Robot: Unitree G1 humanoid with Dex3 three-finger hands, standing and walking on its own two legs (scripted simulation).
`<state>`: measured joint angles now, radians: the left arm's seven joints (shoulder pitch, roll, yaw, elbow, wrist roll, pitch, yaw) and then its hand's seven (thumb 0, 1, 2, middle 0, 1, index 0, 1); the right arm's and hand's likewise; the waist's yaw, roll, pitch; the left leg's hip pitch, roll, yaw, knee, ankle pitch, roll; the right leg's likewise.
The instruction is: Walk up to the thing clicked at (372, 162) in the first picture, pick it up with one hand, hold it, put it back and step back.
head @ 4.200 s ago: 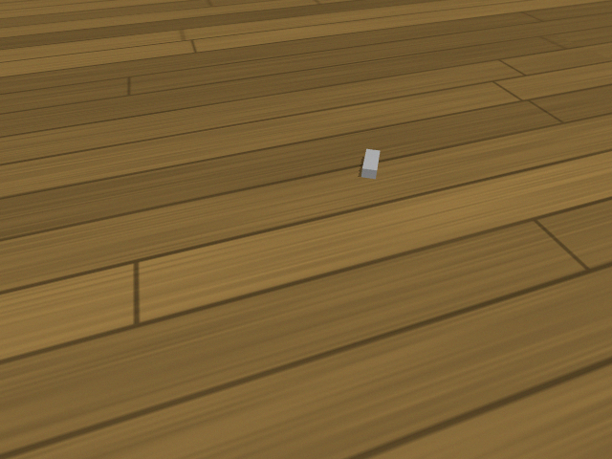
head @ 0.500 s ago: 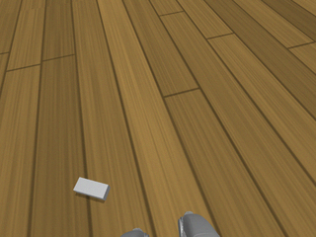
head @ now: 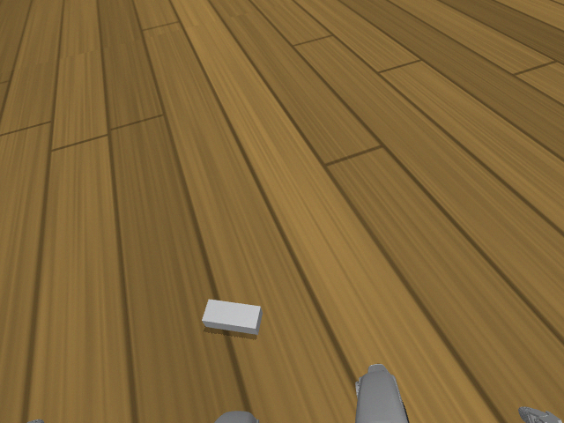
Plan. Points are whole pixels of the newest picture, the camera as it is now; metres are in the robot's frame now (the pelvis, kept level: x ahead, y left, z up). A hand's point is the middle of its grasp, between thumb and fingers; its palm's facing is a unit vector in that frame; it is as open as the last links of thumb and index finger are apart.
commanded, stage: walk up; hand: left
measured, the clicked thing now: (232, 316) +0.54 +0.27 -0.67
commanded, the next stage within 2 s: none
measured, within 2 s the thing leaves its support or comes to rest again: neither
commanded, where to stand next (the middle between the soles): +0.11 -0.01 m, yaw -7 degrees
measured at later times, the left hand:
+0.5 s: hand out of the picture +0.10 +0.26 -0.08, palm faces -0.22 -0.90 -0.37, open 7.4 cm
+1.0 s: hand out of the picture +0.14 +0.25 -0.08, palm faces -0.12 -0.86 -0.49, open 7.4 cm
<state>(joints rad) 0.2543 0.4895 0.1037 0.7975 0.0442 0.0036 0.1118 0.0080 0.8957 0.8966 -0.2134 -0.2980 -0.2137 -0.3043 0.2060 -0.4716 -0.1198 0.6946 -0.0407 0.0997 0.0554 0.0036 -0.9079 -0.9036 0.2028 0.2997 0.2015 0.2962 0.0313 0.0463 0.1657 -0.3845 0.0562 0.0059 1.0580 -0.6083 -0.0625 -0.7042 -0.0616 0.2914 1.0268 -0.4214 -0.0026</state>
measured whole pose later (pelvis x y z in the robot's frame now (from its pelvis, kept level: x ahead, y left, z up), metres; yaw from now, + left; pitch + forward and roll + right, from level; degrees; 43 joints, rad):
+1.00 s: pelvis +0.00 -0.02 +0.04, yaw -7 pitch +0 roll +1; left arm 0.16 0.40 0.05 0.87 0.01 -0.04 0.04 0.01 0.90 0.90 -0.21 -0.30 -0.21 -0.30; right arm 0.22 -0.43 -0.07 0.88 -0.01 0.01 0.02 0.01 -0.90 -0.90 0.21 0.30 0.21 0.30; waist 0.01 0.04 0.15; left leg -0.38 0.01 -0.02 0.78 -0.39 0.00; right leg -0.42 -0.10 -0.03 0.85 -0.42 0.02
